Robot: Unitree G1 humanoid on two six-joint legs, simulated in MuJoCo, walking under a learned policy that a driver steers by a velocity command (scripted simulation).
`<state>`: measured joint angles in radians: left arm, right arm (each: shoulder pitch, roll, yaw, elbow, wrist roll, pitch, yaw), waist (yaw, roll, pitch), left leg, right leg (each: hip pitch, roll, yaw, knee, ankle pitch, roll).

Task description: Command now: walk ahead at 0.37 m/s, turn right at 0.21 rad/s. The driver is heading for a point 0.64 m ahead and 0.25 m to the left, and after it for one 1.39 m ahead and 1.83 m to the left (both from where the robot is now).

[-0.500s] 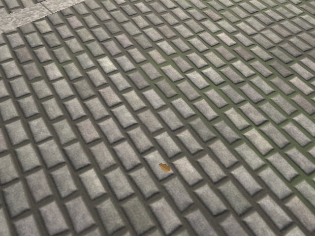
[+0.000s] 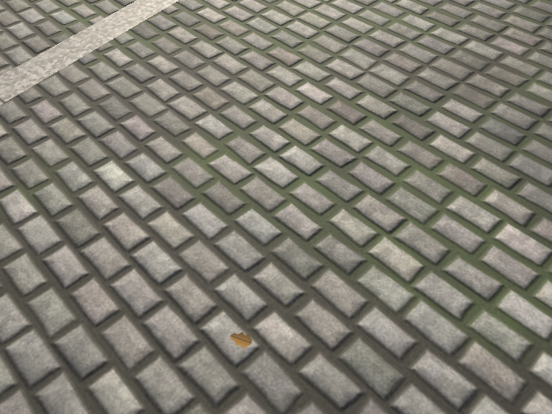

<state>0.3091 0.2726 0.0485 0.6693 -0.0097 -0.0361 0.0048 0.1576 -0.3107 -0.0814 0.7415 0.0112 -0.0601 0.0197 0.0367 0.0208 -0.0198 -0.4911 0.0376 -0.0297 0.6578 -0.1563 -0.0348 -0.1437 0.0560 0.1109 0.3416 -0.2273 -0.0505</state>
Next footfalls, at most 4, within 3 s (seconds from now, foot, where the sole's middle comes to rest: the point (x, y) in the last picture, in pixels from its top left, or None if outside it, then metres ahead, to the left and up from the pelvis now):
0.14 left None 0.15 0.14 -0.79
0.64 right None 0.48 -0.10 -0.79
1.08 left None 0.45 0.16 -0.79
1.56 right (332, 410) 0.53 -0.05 -0.79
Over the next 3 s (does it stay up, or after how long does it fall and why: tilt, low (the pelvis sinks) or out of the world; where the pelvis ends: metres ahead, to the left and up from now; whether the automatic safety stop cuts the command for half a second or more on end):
stays up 0.58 0.41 -0.02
